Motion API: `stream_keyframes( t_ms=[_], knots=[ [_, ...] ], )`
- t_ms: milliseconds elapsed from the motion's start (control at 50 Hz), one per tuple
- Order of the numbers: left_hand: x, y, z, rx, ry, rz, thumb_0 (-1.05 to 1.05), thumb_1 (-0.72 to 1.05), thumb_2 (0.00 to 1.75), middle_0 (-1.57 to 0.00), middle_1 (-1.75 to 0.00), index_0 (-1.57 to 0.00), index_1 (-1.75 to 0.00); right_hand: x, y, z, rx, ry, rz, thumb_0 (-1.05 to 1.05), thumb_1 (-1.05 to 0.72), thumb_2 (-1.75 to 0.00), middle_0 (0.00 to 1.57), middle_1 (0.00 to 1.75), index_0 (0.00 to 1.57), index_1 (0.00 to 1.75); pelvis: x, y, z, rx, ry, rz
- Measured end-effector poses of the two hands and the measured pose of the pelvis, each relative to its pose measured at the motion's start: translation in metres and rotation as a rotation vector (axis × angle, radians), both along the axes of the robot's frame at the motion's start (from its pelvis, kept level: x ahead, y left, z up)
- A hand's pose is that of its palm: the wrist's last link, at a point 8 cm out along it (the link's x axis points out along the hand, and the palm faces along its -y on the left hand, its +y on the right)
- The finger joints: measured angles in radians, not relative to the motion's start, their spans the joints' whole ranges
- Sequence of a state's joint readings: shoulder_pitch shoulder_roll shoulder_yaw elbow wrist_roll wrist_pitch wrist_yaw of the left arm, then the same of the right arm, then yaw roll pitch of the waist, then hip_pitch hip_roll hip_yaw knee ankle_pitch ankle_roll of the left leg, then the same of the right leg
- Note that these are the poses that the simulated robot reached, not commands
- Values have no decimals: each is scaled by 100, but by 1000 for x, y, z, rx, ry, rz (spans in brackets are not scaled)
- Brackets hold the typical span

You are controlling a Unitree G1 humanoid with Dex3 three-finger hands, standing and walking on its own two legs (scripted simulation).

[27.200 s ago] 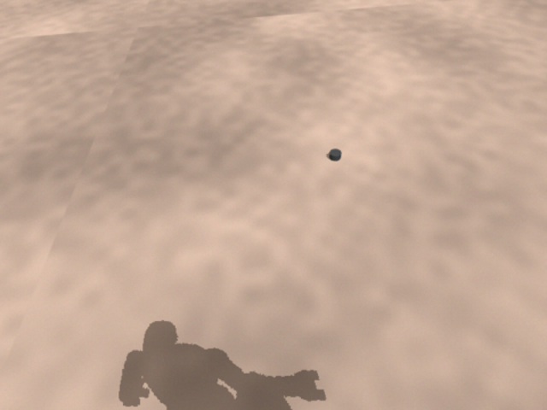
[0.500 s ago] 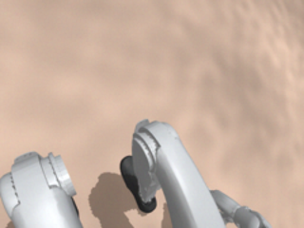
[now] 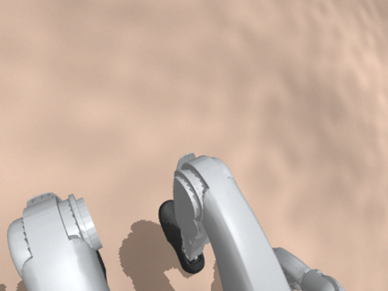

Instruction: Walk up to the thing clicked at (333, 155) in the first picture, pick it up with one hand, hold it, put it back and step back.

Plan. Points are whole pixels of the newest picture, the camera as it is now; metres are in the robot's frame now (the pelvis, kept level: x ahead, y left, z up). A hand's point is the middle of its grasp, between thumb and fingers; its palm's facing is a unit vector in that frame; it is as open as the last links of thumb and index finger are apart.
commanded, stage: settle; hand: left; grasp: from above
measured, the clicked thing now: out of the picture +0.41 +0.35 -0.28
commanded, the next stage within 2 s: lift in 0.72 s
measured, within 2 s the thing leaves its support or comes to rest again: leaves its support in 0.10 s
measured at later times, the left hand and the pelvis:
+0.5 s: hand out of the picture +0.38 +0.34 -0.17, palm faces -0.42 -0.15 -0.89, open 7.4 cm; pelvis +0.00 -0.01 +0.02, yaw +5 degrees
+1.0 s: hand out of the picture +0.38 +0.34 -0.12, palm faces -0.42 -0.15 -0.90, open 7.4 cm; pelvis +0.00 -0.01 +0.04, yaw +8 degrees
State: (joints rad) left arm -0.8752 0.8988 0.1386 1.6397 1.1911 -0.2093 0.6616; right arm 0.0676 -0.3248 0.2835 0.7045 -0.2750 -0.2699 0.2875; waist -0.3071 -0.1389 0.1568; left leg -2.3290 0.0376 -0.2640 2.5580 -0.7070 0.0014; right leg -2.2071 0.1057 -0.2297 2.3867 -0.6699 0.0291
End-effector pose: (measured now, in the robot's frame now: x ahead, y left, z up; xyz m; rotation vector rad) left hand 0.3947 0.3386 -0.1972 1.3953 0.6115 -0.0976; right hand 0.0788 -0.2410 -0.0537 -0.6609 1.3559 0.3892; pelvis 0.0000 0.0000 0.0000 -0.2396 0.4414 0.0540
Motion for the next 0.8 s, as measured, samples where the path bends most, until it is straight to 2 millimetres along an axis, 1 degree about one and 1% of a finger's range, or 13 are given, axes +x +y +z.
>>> stream_keyframes(
  t_ms=[80, 140, 240, 340, 420, 480, 600, 800],
  knots=[
    [-6, 4, 3, -3, 8, 3, -4, 30, 31, -67, -48, -88, -48, 0, -2, -3, 5, 4, -22, 0, -91, -90, 20, 30, 20, 30, 2, -1, 0, 6, 9, 5],
    [-7, 7, 12, 8, -10, -9, -4, 29, 32, -69, -46, -90, -47, 1, -5, -4, 8, 0, -44, 0, -91, -90, 20, 30, 20, 30, 3, -1, 0, 13, 18, 10],
    [-4, 11, 35, 25, -56, -16, -4, 29, 31, -70, -45, -92, -45, 9, -12, -6, 8, -38, -88, 0, -91, -90, 20, 30, 20, 30, 5, -2, 1, 22, 41, 18],
    [-3, 9, 60, 43, -51, -12, -4, 29, 29, -71, -44, -93, -44, 24, -16, -7, 24, -87, -114, 0, -91, -90, 20, 30, 20, 30, 4, -3, 7, 35, 71, 27],
    [-6, 6, 74, 52, -13, -11, -5, 29, 27, -72, -43, -94, -43, 34, -17, -8, 42, -127, -125, 0, -91, -90, 20, 30, 20, 30, 2, -4, 13, 48, 81, 36],
    [-7, 3, 83, 44, 1, -15, -5, 30, 26, -72, -43, -94, -43, 38, -17, -9, 50, -138, -133, 0, -91, -90, 20, 30, 20, 30, 1, -6, 16, 59, 87, 42],
    [-6, 2, 96, 40, 3, -25, -5, 30, 24, -74, -42, -95, -42, 37, -17, -14, 43, -129, -160, 0, -91, -90, 20, 30, 20, 30, 0, -8, 19, 74, 96, 53],
    [-6, 7, 115, 60, 1, -38, -5, 29, 25, -76, -40, -97, -40, 26, -18, -16, 11, -94, -221, 0, -91, -90, 20, 30, 20, 30, -1, -10, 26, 85, 120, 67]
  ],
)
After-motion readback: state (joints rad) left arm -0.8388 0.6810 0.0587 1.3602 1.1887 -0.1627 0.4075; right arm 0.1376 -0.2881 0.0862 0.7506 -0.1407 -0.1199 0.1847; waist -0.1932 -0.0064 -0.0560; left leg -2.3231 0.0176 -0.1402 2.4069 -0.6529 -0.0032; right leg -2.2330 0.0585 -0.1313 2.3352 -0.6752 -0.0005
